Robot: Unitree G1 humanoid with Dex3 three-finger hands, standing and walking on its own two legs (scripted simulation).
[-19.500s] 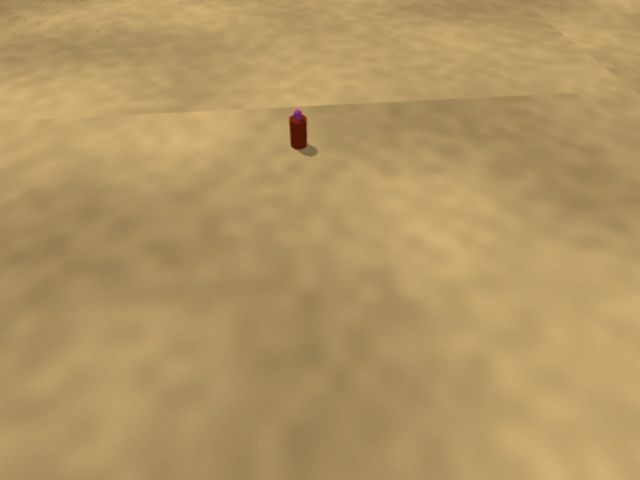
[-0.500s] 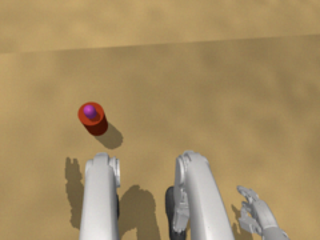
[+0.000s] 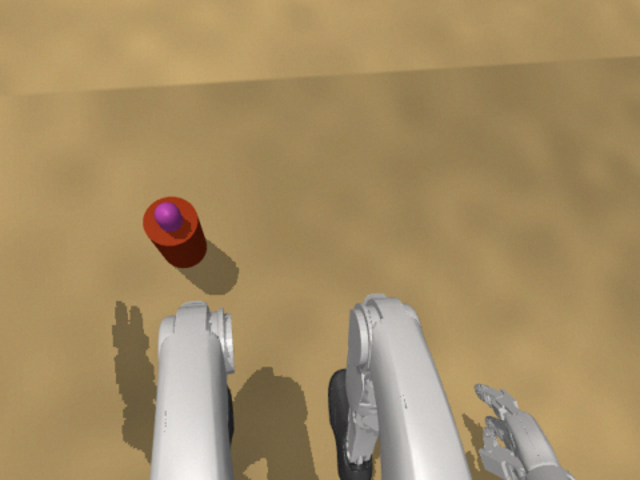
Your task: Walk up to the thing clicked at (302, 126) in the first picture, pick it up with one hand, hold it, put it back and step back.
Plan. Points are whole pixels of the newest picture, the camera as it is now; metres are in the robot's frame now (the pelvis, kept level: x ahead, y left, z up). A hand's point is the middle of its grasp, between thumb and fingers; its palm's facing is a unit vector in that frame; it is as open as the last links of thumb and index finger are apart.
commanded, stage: go down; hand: left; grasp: from the side
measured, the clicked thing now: (176, 231) +0.48 +0.21 -0.29
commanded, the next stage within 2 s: approach in 0.04 s
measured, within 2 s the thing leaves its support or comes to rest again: neither
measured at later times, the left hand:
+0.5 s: hand (15, 223) +0.42 +0.36 -0.10, palm faces +0.12 -0.99 +0.03, open 17.6 cm
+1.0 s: hand (139, 244) +0.44 +0.25 -0.24, palm faces +0.06 -1.00 +0.06, open 17.6 cm
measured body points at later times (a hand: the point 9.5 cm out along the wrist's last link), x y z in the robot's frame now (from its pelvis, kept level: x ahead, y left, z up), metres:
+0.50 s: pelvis +0.00 +0.00 -0.05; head +0.22 +0.09 +0.33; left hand +0.41 +0.41 -0.10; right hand +0.14 -0.27 -0.14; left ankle +0.09 +0.13 -0.36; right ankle +0.10 -0.12 -0.36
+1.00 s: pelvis -0.01 +0.01 -0.11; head +0.22 +0.13 +0.25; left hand +0.43 +0.31 -0.24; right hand +0.13 -0.26 -0.16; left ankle +0.09 +0.13 -0.36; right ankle +0.10 -0.12 -0.36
